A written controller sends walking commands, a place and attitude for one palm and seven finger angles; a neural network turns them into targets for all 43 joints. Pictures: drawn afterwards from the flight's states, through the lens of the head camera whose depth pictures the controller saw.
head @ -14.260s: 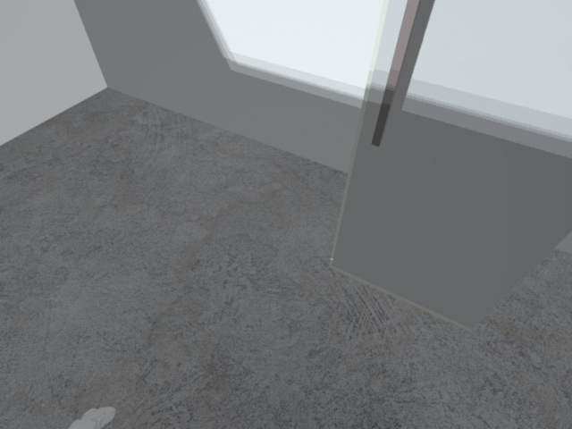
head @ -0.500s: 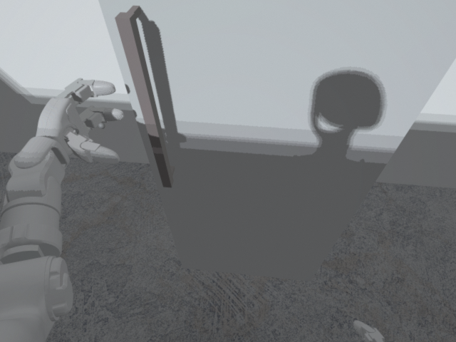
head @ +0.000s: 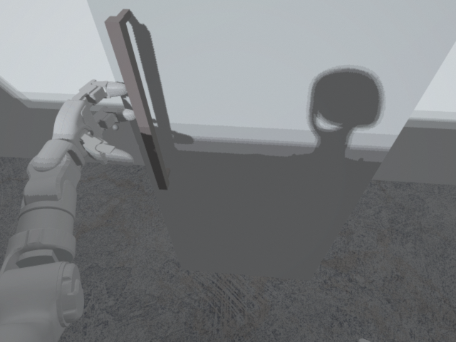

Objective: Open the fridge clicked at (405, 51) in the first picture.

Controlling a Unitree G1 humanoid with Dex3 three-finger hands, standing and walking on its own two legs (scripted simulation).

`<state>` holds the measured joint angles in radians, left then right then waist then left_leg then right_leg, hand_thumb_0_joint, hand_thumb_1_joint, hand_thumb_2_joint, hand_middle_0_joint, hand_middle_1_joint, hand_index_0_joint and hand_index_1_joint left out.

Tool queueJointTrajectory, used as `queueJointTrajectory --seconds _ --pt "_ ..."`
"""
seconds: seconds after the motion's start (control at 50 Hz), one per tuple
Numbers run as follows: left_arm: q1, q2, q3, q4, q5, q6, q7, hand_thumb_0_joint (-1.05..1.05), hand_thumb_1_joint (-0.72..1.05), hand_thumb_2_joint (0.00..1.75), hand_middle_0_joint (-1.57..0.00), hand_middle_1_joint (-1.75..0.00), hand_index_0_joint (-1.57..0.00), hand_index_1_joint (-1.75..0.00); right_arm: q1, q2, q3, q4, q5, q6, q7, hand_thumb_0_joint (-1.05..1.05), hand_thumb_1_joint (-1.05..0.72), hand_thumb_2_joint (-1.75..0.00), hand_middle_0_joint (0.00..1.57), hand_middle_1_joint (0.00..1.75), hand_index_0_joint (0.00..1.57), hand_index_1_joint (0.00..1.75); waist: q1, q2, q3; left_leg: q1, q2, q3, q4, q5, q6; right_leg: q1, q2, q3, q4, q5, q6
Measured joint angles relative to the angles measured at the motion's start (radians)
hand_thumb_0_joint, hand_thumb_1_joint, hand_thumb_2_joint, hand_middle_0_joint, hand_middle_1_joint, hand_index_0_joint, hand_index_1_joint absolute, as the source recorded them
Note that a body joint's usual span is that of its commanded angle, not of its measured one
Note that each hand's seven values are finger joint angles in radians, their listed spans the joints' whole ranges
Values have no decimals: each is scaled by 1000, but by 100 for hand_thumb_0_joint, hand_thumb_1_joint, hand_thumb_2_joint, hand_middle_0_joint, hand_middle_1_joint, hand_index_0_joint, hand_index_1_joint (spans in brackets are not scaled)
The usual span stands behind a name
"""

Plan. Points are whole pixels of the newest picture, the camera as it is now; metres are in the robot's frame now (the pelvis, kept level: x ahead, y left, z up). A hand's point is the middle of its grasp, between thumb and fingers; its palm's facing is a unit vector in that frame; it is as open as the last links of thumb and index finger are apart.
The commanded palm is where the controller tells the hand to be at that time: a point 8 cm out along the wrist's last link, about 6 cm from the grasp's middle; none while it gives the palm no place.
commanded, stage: feel for the door with the fingertips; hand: left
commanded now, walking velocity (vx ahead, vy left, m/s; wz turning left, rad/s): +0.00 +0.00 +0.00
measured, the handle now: (148, 119) +0.48 +0.16 +0.15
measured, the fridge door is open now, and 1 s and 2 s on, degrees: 0 0 0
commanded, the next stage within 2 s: slide the fingers in behind the handle in 0.68 s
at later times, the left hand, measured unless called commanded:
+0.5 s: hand (122, 125) +0.42 +0.18 +0.18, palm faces -0.03 -1.00 -0.04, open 14.0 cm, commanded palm +0.40 +0.24 +0.18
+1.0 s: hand (127, 118) +0.44 +0.18 +0.18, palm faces -0.07 -1.00 -0.01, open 13.6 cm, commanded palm +0.42 +0.24 +0.18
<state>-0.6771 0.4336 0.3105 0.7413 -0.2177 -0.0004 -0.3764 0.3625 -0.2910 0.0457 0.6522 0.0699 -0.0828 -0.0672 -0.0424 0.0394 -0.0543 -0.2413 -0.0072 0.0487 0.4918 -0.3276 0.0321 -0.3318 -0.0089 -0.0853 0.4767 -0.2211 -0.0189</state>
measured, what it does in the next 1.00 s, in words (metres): stands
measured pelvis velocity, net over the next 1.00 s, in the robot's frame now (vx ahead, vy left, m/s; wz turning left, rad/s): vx -0.02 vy -0.01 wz -0.01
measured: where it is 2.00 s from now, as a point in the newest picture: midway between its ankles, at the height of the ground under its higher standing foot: outside the picture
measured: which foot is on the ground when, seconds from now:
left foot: down 0.00-1.00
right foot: down 0.00-1.00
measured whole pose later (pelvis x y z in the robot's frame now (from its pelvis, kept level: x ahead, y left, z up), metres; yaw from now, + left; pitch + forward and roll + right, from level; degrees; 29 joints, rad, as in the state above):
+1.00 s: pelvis -0.02 -0.01 +0.00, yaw +0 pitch +5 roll +0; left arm -0.87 0.49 0.33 1.03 -0.17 -0.11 -0.36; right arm 0.38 -0.30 0.05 0.67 0.07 -0.10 -0.08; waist -0.09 0.03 -0.04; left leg -0.31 0.00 0.05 0.53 -0.31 0.02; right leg -0.40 0.00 -0.08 0.50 -0.20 -0.03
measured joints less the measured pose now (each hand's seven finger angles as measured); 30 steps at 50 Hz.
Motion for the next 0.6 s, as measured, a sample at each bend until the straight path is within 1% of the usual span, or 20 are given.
queueJointTrajectory --seconds 0.14,0.26,0.36,0.44,0.54,0.6 --pt "30 -50 -14 -59 17 18 67 -1 -50 30 -30 -120 -30 -120 -34 9 -1 -9 -1 -3 1 1 -91 -90 20 30 20 30 -2 2 7 18 3 3 -10 7 -4 13 4 3 -3 3 -5" --pt "6 -64 -25 -49 29 20 100 -1 -50 30 -30 -120 -30 -120 -64 20 8 -15 -1 -7 -5 1 -91 -90 20 30 20 30 1 1 12 30 6 0 -17 13 -10 23 7 0 -5 6 -12" --pt "-24 -32 4 13 34 21 95 -1 -50 30 -30 -120 -30 -120 -79 23 17 -20 1 -1 -9 1 -91 -90 21 30 20 30 -2 -2 10 31 10 2 -21 18 -14 22 11 1 -4 9 -17" --pt "-56 1 -6 71 37 10 79 -1 -50 30 -30 -120 -30 -120 -72 16 16 -20 6 -3 -14 1 -91 -90 21 30 20 30 -2 -4 17 19 12 -5 -11 19 -17 14 11 -6 1 9 -21" --pt "-85 5 -16 106 27 -19 52 -1 -50 30 -30 -120 -30 -120 -54 -1 9 -3 7 -7 -20 1 -91 -90 21 30 20 30 0 -1 22 3 10 -12 -1 19 -17 4 9 -12 5 11 -21" --pt "-113 6 -17 143 22 -35 45 -1 -50 30 -30 -120 -30 -120 -47 -5 9 11 7 -9 -21 1 -91 -90 21 30 20 30 -7 -5 21 -6 9 -14 6 19 -17 -5 8 -14 10 10 -21"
